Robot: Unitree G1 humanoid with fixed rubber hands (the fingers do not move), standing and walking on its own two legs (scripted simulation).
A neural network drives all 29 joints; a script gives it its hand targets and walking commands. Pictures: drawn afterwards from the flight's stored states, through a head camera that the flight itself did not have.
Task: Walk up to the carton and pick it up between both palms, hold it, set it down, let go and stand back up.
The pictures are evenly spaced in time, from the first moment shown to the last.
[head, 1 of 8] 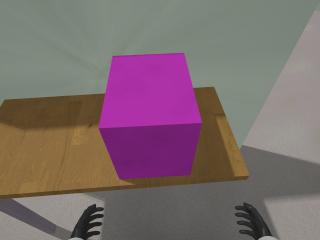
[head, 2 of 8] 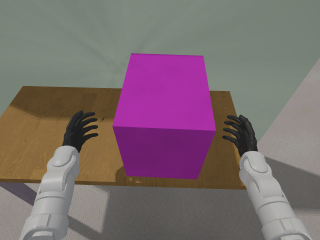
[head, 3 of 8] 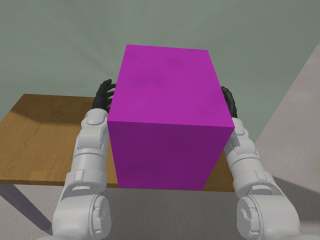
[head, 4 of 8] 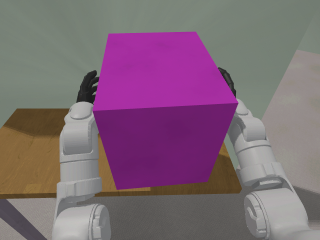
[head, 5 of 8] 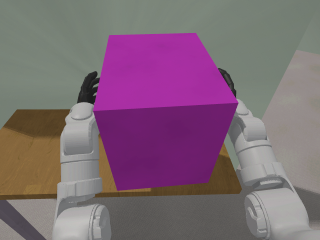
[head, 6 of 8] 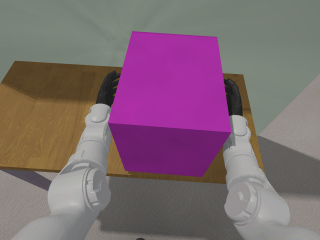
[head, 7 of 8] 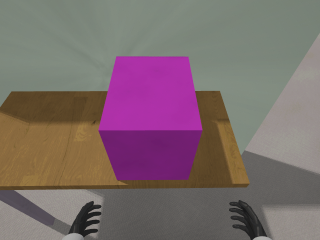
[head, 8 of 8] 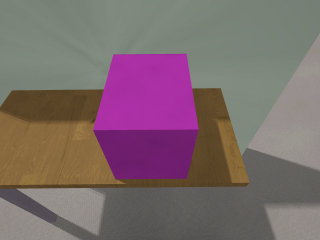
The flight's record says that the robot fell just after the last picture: no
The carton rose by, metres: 0.18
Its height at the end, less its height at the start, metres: +0.00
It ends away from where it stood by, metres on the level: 0.01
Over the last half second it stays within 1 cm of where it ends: yes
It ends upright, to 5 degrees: yes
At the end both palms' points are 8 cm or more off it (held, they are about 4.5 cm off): yes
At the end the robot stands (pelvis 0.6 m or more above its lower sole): yes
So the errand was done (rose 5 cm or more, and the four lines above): yes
